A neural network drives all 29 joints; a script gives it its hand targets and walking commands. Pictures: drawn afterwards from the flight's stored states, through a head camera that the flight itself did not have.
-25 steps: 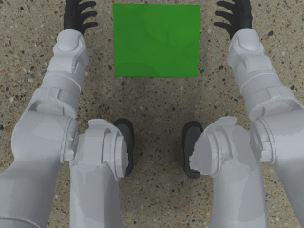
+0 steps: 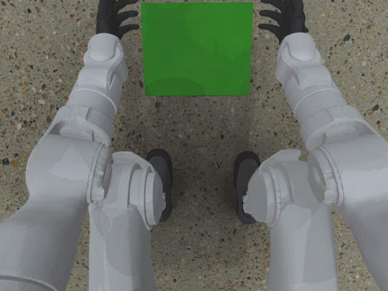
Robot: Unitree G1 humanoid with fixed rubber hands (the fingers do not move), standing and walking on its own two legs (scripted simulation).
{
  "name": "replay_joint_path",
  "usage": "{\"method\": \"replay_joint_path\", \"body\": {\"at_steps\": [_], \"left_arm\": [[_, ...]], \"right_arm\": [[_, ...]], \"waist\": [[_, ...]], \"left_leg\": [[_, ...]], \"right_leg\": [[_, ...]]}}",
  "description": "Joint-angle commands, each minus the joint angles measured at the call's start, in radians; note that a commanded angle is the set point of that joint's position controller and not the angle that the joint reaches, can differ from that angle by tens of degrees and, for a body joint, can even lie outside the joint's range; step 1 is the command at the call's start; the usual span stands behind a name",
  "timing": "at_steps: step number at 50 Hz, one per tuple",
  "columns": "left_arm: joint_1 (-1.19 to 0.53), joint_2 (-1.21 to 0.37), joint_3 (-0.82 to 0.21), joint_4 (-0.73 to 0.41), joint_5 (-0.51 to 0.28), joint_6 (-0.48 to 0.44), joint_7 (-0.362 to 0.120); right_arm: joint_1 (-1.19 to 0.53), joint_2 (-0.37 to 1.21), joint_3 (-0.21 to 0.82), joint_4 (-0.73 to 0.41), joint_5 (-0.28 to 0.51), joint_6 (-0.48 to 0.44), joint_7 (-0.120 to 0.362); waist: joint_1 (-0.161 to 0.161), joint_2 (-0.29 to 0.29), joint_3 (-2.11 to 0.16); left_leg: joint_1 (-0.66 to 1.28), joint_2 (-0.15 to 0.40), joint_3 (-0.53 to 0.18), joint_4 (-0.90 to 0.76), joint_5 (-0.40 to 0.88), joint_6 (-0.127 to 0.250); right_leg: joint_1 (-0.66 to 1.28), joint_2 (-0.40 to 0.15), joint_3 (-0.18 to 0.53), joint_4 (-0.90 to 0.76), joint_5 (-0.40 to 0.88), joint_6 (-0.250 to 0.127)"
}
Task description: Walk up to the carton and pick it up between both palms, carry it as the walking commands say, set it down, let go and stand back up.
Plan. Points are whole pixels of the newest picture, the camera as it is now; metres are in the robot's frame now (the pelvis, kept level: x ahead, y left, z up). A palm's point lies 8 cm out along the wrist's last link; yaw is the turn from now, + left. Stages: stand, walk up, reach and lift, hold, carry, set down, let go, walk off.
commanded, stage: reach and lift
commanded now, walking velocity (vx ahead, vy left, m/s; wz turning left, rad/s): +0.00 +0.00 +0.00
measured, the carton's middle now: (196, 61) +0.48 +0.03 -0.27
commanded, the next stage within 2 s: none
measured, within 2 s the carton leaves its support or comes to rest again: leaves its support in 0.80 s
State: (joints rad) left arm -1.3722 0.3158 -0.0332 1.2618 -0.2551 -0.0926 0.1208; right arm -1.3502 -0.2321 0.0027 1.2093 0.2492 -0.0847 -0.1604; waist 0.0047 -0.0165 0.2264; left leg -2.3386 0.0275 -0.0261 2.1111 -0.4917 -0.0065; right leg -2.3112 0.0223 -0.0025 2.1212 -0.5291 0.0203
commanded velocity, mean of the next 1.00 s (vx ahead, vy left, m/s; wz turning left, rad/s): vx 0.00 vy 0.00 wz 0.00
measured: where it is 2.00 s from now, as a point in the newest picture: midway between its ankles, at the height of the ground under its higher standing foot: (205, 197)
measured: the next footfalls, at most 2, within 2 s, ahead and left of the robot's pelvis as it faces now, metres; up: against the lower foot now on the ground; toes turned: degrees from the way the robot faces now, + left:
none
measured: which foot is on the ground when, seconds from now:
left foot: down 0.00-1.00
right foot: down 0.00-1.00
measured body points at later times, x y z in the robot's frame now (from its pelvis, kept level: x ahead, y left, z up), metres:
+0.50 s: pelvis +0.00 +0.00 +0.00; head +0.36 +0.03 +0.26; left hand +0.53 +0.16 -0.19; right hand +0.53 -0.10 -0.19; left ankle +0.13 +0.13 -0.34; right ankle +0.12 -0.12 -0.34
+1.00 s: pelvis +0.00 -0.01 -0.02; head +0.34 +0.02 +0.29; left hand +0.54 +0.15 -0.17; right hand +0.53 -0.11 -0.16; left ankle +0.13 +0.13 -0.34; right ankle +0.12 -0.13 -0.34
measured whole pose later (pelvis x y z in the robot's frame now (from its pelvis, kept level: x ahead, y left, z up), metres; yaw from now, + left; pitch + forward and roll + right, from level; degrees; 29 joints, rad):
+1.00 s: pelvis +0.00 -0.01 -0.02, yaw +2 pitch +39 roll -2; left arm -1.35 0.20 0.17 1.15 -0.01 0.09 0.12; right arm -1.25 -0.10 -0.28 1.00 0.02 0.10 -0.14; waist -0.02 -0.01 0.16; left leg -2.35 -0.04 -0.05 2.17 -0.50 -0.04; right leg -2.30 0.09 0.03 2.20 -0.58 0.07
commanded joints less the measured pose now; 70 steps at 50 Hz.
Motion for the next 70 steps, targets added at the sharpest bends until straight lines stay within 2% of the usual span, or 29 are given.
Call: {"method": "replay_joint_path", "body": {"at_steps": [1, 9, 12, 15, 18, 22, 28, 29, 33, 44, 53, 58, 65, 70], "left_arm": [[-0.123, -0.028, 0.011, -0.072, 0.013, -0.022, 0.008], [-0.129, -0.091, 0.011, -0.062, 0.045, -0.033, 0.022], [-0.155, -0.157, -0.016, -0.067, 0.041, -0.035, 0.016], [-0.193, -0.239, -0.043, -0.069, 0.040, -0.037, 0.004], [-0.259, -0.383, -0.070, -0.079, 0.050, -0.028, -0.027], [-0.382, -0.661, -0.088, -0.106, 0.095, 0.010, -0.103], [-0.409, -0.842, -0.024, -0.122, 0.171, 0.073, -0.172], [-0.412, -0.866, -0.017, -0.123, 0.178, 0.079, -0.181], [-0.410, -0.953, 0.001, -0.137, 0.194, 0.100, -0.207], [-0.372, -1.093, -0.017, -0.226, 0.196, 0.137, -0.219], [-0.394, -1.153, -0.032, -0.304, 0.218, 0.189, -0.225], [-0.409, -1.160, -0.026, -0.335, 0.249, 0.223, -0.232], [-0.452, -1.210, -0.076, -0.418, 0.251, 0.258, -0.227], [-0.410, -1.231, -0.061, -0.414, 0.282, 0.283, -0.228]], "right_arm": [[-0.095, 0.052, -0.015, -0.074, -0.017, -0.022, -0.007], [-0.095, 0.106, -0.034, -0.064, -0.058, -0.035, -0.018], [-0.109, 0.149, -0.032, -0.062, -0.074, -0.039, -0.017], [-0.149, 0.225, -0.010, -0.062, -0.074, -0.040, -0.002], [-0.218, 0.364, 0.013, -0.069, -0.081, -0.031, 0.030], [-0.362, 0.637, 0.032, -0.100, -0.114, 0.001, 0.108], [-0.427, 0.826, 0.001, -0.146, -0.161, 0.062, 0.187], [-0.430, 0.854, -0.005, -0.154, -0.168, 0.071, 0.195], [-0.434, 0.949, -0.018, -0.185, -0.178, 0.095, 0.226], [-0.440, 1.081, 0.020, -0.321, -0.167, 0.137, 0.256], [-0.450, 1.127, 0.039, -0.424, -0.207, 0.191, 0.250], [-0.434, 1.139, 0.020, -0.418, -0.254, 0.229, 0.254], [-0.465, 1.182, 0.066, -0.488, -0.257, 0.265, 0.258], [-0.427, 1.207, 0.064, -0.475, -0.274, 0.292, 0.272]], "waist": [[0.013, 0.035, -0.991], [0.006, 0.039, -0.982], [-0.011, 0.046, -0.972], [-0.011, 0.048, -0.967], [-0.011, 0.052, -0.963], [-0.020, 0.062, -0.950], [-0.008, 0.048, -0.938], [-0.014, 0.039, -0.938], [-0.014, 0.036, -0.935], [0.005, 0.031, -1.084], [-0.011, 0.046, -1.170], [-0.024, 0.052, -1.148], [-0.033, 0.064, -1.282], [-0.030, 0.069, -1.266]], "left_leg": [[0.594, -0.069, 0.010, -0.149, 0.220, -0.016], [0.603, -0.089, 0.005, -0.160, 0.243, -0.019], [0.602, -0.098, 0.004, -0.164, 0.242, -0.018], [0.608, -0.105, 0.002, -0.163, 0.241, -0.015], [0.602, -0.116, 0.002, -0.160, 0.228, -0.012], [0.586, -0.139, 0.010, -0.142, 0.194, -0.005], [0.537, -0.155, 0.045, -0.116, 0.139, 0.005], [0.538, -0.156, 0.047, -0.114, 0.137, 0.007], [0.533, -0.163, 0.059, -0.097, 0.175, 0.012], [0.642, -0.174, 0.067, -0.081, 0.284, 0.010], [0.645, -0.187, 0.090, -0.105, 0.208, 0.001], [0.637, -0.190, 0.093, -0.138, 0.139, -0.003], [0.725, -0.196, 0.096, -0.171, 0.151, -0.013], [0.726, -0.197, 0.097, -0.201, 0.149, -0.017]], "right_leg": [[0.481, 0.068, -0.010, -0.174, 0.216, 0.016], [0.479, 0.090, -0.008, -0.176, 0.232, 0.019], [0.480, 0.100, -0.008, -0.177, 0.233, 0.016], [0.474, 0.107, -0.009, -0.173, 0.230, 0.012], [0.464, 0.119, -0.010, -0.165, 0.219, 0.008], [0.422, 0.139, -0.020, -0.144, 0.182, 0.002], [0.416, 0.146, -0.044, -0.123, 0.131, 0.005], [0.417, 0.147, -0.050, -0.121, 0.130, 0.005], [0.415, 0.154, -0.057, -0.108, 0.169, 0.002], [0.457, 0.170, -0.077, -0.090, 0.239, 0.011], [0.522, 0.177, -0.075, -0.138, 0.191, 0.021], [0.511, 0.176, -0.079, -0.170, 0.129, 0.019], [0.557, 0.170, -0.090, -0.200, 0.133, 0.019], [0.535, 0.169, -0.097, -0.226, 0.127, 0.020]]}}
